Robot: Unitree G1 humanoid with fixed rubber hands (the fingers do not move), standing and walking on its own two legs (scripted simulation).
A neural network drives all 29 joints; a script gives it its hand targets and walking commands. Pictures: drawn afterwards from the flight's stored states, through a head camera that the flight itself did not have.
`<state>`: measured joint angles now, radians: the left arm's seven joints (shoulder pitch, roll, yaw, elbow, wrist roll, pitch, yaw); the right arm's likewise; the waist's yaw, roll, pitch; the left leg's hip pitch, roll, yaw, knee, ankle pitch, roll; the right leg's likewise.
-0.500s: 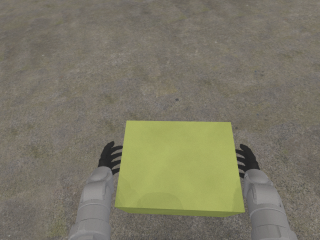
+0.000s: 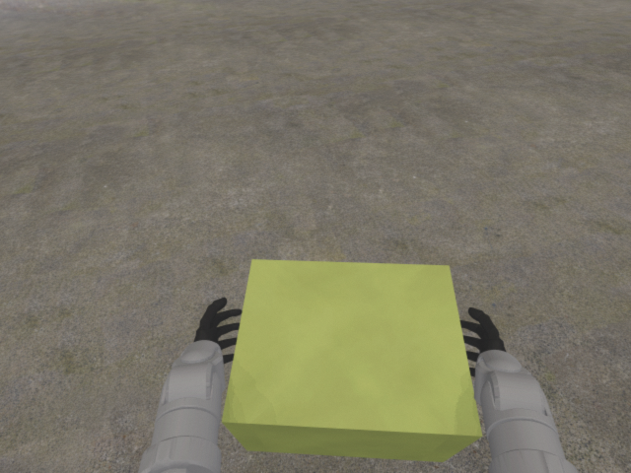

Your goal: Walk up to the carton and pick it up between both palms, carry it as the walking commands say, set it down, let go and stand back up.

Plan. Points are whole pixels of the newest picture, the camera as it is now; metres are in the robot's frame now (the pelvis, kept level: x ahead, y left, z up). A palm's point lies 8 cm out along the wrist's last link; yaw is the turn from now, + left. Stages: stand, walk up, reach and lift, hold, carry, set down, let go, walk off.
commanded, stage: reach and lift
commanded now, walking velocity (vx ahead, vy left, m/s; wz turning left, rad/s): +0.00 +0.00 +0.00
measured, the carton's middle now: (346, 359) +0.35 -0.01 -0.06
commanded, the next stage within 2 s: hold in 1.24 s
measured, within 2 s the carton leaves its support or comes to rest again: neither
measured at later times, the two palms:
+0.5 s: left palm (190, 347) +0.29 +0.19 +0.06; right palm (492, 356) +0.29 -0.18 +0.05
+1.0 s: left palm (193, 349) +0.29 +0.19 +0.05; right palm (494, 366) +0.28 -0.18 +0.04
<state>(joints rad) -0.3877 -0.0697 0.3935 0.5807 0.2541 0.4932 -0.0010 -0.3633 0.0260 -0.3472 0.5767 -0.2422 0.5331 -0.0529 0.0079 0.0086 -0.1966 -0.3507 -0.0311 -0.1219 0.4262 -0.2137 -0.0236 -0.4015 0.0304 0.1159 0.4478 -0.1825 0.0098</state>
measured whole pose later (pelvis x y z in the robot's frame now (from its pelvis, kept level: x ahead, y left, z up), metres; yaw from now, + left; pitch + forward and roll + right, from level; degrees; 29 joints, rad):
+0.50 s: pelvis +0.01 +0.00 +0.01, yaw +0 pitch -3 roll +0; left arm -0.29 -0.10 0.33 0.41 0.26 0.67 0.04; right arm -0.26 0.05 -0.28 0.42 -0.24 0.69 -0.05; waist 0.02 0.01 -0.15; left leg -0.04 -0.01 -0.12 0.26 -0.17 -0.02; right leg -0.08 0.02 0.11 0.27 -0.14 0.01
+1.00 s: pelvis +0.02 +0.01 +0.01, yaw +0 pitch -2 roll +0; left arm -0.25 -0.11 0.31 0.35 0.27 0.68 0.03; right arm -0.20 0.06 -0.28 0.33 -0.27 0.72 -0.02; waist 0.01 0.02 -0.12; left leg -0.03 -0.02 -0.11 0.24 -0.17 -0.01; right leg -0.08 0.01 0.11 0.25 -0.14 0.02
